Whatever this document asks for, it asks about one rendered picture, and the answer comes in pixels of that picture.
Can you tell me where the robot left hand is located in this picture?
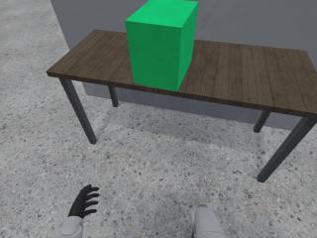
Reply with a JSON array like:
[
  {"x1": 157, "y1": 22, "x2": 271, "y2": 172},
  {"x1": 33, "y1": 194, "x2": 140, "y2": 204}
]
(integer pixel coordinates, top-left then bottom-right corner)
[{"x1": 67, "y1": 184, "x2": 100, "y2": 219}]

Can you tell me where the left robot forearm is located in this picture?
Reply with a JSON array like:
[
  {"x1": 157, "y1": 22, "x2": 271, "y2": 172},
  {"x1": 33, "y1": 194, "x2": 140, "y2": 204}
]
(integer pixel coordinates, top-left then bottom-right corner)
[{"x1": 53, "y1": 215, "x2": 83, "y2": 238}]

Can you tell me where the carton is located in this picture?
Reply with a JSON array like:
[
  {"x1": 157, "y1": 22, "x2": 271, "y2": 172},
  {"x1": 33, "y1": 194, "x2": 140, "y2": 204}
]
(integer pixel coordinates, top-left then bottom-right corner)
[{"x1": 125, "y1": 0, "x2": 198, "y2": 92}]

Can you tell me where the robot right thigh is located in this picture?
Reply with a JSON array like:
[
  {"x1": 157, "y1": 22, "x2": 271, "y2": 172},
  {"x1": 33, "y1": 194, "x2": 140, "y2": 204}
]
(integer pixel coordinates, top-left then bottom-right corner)
[{"x1": 191, "y1": 206, "x2": 227, "y2": 238}]

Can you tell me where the table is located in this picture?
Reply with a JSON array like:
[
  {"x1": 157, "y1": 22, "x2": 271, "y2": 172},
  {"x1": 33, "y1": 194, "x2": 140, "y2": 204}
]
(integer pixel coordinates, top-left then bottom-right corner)
[{"x1": 46, "y1": 29, "x2": 317, "y2": 183}]

